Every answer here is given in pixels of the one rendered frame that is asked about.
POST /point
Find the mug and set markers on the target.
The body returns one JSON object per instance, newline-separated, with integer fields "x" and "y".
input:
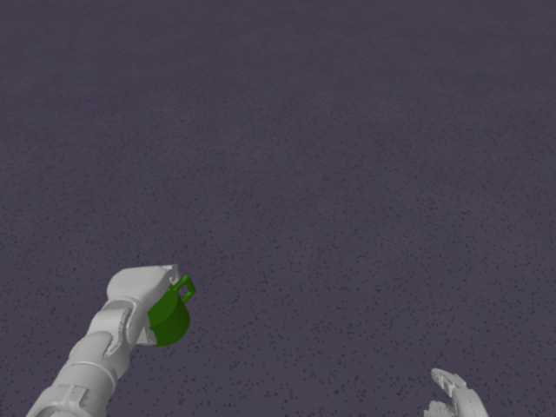
{"x": 169, "y": 318}

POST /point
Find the left robot hand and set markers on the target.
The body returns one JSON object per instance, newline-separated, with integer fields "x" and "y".
{"x": 146, "y": 284}

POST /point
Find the right robot hand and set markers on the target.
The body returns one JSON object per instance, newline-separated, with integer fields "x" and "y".
{"x": 466, "y": 402}

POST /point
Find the left robot arm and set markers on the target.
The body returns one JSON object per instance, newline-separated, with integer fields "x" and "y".
{"x": 90, "y": 375}

